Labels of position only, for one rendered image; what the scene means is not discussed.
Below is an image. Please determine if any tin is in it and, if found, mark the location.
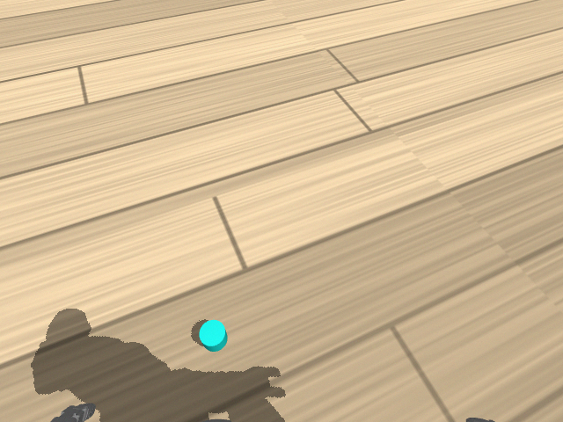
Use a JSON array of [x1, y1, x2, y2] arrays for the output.
[[199, 320, 228, 352]]

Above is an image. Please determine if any left robot hand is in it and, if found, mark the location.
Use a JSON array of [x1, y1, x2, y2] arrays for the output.
[[50, 403, 96, 422]]

